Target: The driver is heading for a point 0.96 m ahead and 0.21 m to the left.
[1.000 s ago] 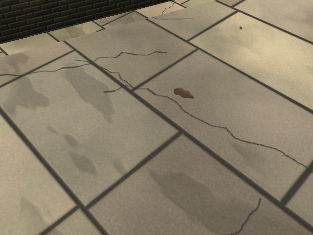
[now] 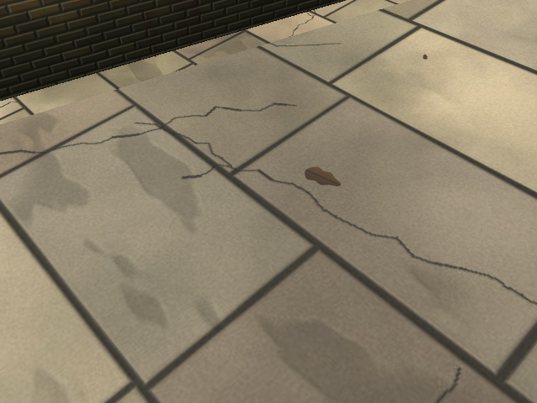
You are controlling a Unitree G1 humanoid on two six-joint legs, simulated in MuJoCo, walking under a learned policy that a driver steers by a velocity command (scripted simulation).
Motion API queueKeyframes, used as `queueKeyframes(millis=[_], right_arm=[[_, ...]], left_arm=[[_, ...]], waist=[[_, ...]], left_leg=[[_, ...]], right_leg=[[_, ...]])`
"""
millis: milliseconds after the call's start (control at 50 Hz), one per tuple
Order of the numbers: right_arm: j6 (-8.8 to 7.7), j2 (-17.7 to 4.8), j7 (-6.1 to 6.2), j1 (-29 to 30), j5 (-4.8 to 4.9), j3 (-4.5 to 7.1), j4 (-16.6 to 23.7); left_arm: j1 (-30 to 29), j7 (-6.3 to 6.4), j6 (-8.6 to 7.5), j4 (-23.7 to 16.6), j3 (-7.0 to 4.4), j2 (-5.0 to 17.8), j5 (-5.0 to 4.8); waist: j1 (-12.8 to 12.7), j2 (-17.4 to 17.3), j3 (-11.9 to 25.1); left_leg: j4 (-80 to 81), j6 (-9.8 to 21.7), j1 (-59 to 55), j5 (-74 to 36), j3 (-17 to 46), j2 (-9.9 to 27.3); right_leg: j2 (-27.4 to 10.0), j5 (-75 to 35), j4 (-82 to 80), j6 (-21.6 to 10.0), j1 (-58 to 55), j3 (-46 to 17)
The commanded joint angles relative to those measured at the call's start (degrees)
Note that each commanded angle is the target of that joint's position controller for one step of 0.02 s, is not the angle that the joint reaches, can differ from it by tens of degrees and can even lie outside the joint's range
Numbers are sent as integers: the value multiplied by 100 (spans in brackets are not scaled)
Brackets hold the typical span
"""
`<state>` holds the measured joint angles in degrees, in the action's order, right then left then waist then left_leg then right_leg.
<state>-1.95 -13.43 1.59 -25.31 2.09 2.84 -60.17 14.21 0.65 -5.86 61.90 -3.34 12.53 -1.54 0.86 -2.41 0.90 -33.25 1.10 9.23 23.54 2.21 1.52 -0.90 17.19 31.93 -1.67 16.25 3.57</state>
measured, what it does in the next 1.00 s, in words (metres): walks ahead, turning left: left foot, then right foot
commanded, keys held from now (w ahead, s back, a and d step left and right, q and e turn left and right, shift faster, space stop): w+q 0.72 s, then w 0.28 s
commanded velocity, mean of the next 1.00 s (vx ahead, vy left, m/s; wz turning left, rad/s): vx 0.47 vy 0.00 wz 0.44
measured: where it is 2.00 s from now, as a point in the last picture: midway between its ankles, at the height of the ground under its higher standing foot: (194, 287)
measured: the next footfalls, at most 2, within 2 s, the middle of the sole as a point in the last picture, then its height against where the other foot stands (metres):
left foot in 0.48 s outside the picture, level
right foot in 0.98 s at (267, 334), level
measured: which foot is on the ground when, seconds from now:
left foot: up 0.00-0.46, down 0.48-1.00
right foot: down 0.00-0.46, up 0.48-0.96, down 0.98-1.00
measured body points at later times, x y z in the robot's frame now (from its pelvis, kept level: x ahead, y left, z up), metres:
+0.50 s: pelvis +0.23 +0.03 -0.02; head +0.27 +0.04 +0.43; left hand +0.10 +0.26 -0.16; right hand +0.50 -0.14 -0.12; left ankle +0.33 +0.12 -0.73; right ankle +0.02 -0.11 -0.69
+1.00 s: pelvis +0.53 +0.09 -0.01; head +0.55 +0.10 +0.44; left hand +0.62 +0.40 -0.08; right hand +0.66 -0.16 -0.13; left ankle +0.34 +0.12 -0.72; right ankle +0.68 +0.05 -0.73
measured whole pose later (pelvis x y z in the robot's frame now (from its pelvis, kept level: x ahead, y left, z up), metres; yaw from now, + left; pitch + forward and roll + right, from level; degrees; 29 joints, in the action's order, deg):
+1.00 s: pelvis +0.53 +0.09 -0.01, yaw +28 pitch +3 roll +0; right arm -3.1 -15.6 0.4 -22.4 0.8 4.1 -48.4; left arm 2.6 -1.1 -8.3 41.7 -2.2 14.1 0.5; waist 4.2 -0.2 -0.3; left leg -34.8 3.7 5.1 25.8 9.5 -4.8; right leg 1.1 4.4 28.5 -3.0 27.1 1.0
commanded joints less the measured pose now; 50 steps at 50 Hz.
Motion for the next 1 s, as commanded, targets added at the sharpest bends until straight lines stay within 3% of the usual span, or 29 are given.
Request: queueKeyframes(millis=[20,40,60,100,140,240,320,360,420,440,460,480,500,520,540,560,580,620,640,680,720,760,800,860,920,940,960,980,1000], right_arm=[[-260,4,-21,590,72,-33,718],[-320,-274,-41,659,177,27,768],[-344,-344,-75,706,152,49,756],[-321,-395,-78,681,39,140,646],[-232,-267,-175,680,33,165,616],[-131,-64,-268,1754,7,104,1193],[-151,35,-412,2632,-43,10,1644],[-162,40,-503,2877,-32,-2,1816],[-164,-223,-593,2602,-27,134,1931],[-146,-431,-607,2091,-20,237,1852],[-123,-783,-587,1323,-20,399,1682],[-73,-1135,-481,448,-33,596,1467],[-7,-1511,-341,280,-15,627,1337],[-120,-1520,-362,207,-190,562,1521],[-200,-1092,-358,264,-208,481,1454],[-280,-867,-366,770,-137,409,1515],[-333,-718,-404,1278,-117,346,1652],[-351,-631,-376,1632,-163,290,1788],[-352,-656,-345,1604,-122,288,1779],[-357,-819,-250,1373,-115,320,1747],[-326,-966,-158,1092,-113,360,1724],[-282,-921,-119,840,-78,344,1679],[-271,-873,-118,570,-72,319,1597],[-260,-858,-127,284,-70,289,1469],[-200,-960,-90,221,-112,309,1444],[-177,-994,-83,311,-118,315,1466],[-166,-930,-89,433,-133,283,1512],[-180,-762,-110,579,-190,196,1641],[-261,-366,-133,-202,-94,75,1628]], left_arm=[[2490,5,-91,433,-240,1169,207],[1751,-9,-168,233,-119,802,158],[1145,-36,-195,45,-45,570,84],[738,-82,-181,-66,32,374,99],[1042,-51,-155,21,58,292,203],[1068,109,-103,-117,33,587,295],[1366,195,-48,-160,-1,732,204],[1468,197,4,-173,-21,777,169],[1264,257,89,-338,-90,1033,142],[1109,277,133,-424,-127,1151,147],[909,254,147,-538,-155,1248,127],[697,212,104,-680,-156,1272,99],[1091,67,-32,-852,54,415,365],[1173,-45,-311,-1214,127,329,41],[256,-77,-481,-1422,-17,840,-177],[-14,-58,-516,-1592,-22,869,-187],[51,3,-468,-1500,-58,872,-65],[384,23,-271,-1512,-150,927,81],[364,30,-201,-1590,-162,878,137],[-64,66,-115,-1809,-133,764,257],[-659,95,-94,-2041,-98,688,289],[-1071,61,-110,-2138,-30,540,253],[-1444,-6,-147,-2236,17,477,196],[-1805,-106,-207,-2411,-4,653,132],[-1765,-191,-290,-2509,-65,870,130],[-1472,-192,-310,-2454,-101,943,129],[-847,-171,-326,-2282,-188,1097,150],[104,-138,-332,-2134,-266,1351,226],[998,-130,-272,-1936,-421,1819,290]], waist=[[-901,1913,79],[-555,1116,-572],[-364,889,-853],[-198,755,-899],[-231,815,-700],[-301,550,-922],[-495,510,-1043],[-471,508,-1052],[-22,906,-529],[311,1077,-192],[725,1096,260],[1228,849,645],[599,-901,1042],[439,-960,2139],[698,-297,1335],[389,106,594],[50,646,265],[-334,570,127],[-394,472,45],[-323,308,-97],[-127,127,-198],[93,-28,-169],[333,-161,-129],[482,-286,-170],[344,-419,-147],[157,-505,-55],[-172,-453,302],[-609,-206,1096],[-576,1165,2056]], left_leg=[[-3354,255,3519,766,500,-469],[-3903,427,3960,277,827,-85],[-3885,525,3990,-368,831,111],[-3333,548,3610,-1164,729,321],[-3234,470,3332,-1548,505,335],[-2174,211,3742,-2255,234,334],[-1053,275,3484,-2575,-392,279],[-698,421,3344,-2379,-652,171],[-617,751,2292,-1780,-1141,-335],[-643,900,1618,-1535,-1174,-502],[-343,1088,526,-1622,-1076,-642],[218,1314,-1044,-1835,-482,-495],[-63,1835,-2735,-2116,1747,861],[1289,2842,-3546,-602,4782,1875],[1800,2382,-3023,-537,4247,1631],[1865,2112,-2084,-1011,3384,1414],[1932,1905,-1132,-1657,2775,1162],[2090,1769,-46,-2282,2094,834],[2156,1761,258,-2476,1889,750],[2235,1738,745,-2924,1472,577],[2180,1591,898,-2954,1235,358],[2050,1350,801,-2711,973,169],[2003,1209,676,-2358,982,206],[1698,1188,-17,-2211,1339,552],[1288,1084,-752,-2718,1719,902],[1040,1013,-843,-3335,1709,885],[405,888,-812,-4184,1509,626],[-894,703,-152,-3899,1225,330],[-3054,222,1937,-1951,595,-501]], right_leg=[[-2478,1724,-2317,-1172,-2504,-4453],[-2451,2153,-2386,-1091,-2056,-4019],[-2139,1681,-2400,-812,-1749,-3164],[-1549,-140,-2406,-346,-1546,-1604],[-1254,-1404,-2283,-226,-1570,-770],[-1264,-2388,-2492,-401,-1430,9],[-1338,-2852,-2495,-348,-1618,555],[-1409,-3540,-2226,-323,-1931,795],[-1514,-6539,-1130,-285,-2267,1067],[-1560,-7209,-360,-292,-2221,1070],[-1514,-7139,671,-265,-1923,1005],[-1223,-5800,2191,-69,-865,991],[-254,952,4354,97,1304,745],[394,1838,5631,89,2481,-732],[50,1218,5554,-88,3089,-1110],[-201,594,4998,-156,3109,-1029],[-420,313,4575,-94,2670,-991],[-678,114,3969,92,1877,-1030],[-727,80,3647,198,1773,-946],[-697,-330,2984,400,1746,-743],[-542,-1089,2049,511,1817,-613],[-353,-1935,951,479,1633,-536],[-185,-2548,270,434,1363,-435],[-151,-2387,-132,267,1537,-529],[-67,-1573,-434,-8,1518,-520],[21,-1397,-571,-133,1145,-427],[90,-1530,-750,-324,280,-352],[-560,-1813,-478,-713,-1249,-960],[-1801,-1088,-564,-1640,-3614,-3120]])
